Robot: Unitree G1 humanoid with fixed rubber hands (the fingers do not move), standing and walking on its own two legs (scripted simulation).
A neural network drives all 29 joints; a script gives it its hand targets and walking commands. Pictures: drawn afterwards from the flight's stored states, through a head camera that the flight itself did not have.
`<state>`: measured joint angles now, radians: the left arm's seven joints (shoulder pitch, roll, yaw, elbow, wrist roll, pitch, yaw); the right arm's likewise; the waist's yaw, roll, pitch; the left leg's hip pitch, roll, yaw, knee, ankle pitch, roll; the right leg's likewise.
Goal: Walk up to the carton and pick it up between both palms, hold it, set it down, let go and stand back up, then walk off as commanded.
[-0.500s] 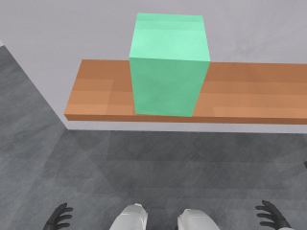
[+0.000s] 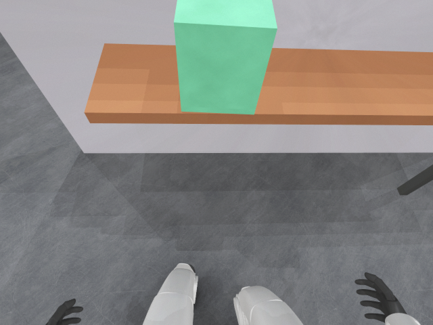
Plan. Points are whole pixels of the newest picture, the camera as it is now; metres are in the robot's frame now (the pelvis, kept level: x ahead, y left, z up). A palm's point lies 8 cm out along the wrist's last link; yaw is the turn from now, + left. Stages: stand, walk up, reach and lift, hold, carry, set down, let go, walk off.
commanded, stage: walk off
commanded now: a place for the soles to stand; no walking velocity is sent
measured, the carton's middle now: (221, 48) +0.71 +0.01 +0.04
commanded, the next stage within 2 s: stand in 1.66 s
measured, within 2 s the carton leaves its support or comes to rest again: neither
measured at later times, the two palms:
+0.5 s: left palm out of the picture -0.07 +0.30 -0.07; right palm out of the picture -0.08 -0.33 -0.10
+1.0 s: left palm out of the picture -0.17 +0.31 -0.08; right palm out of the picture -0.17 -0.33 -0.07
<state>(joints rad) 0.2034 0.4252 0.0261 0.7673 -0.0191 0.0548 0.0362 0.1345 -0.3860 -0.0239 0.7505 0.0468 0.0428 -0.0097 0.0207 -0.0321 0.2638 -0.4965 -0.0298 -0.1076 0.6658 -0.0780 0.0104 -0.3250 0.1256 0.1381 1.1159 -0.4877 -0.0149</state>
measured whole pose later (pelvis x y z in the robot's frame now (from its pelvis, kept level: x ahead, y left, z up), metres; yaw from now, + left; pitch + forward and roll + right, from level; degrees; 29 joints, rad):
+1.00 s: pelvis -0.25 -0.01 +0.01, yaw +1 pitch -3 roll -1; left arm 0.30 0.42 0.03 0.79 -0.02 -0.03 0.01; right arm 0.27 -0.44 -0.03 0.79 0.05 0.01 0.01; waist -0.02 0.01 0.07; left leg -0.35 -0.03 -0.06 0.77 -0.40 0.03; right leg -0.27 0.09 0.09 0.68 -0.35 -0.03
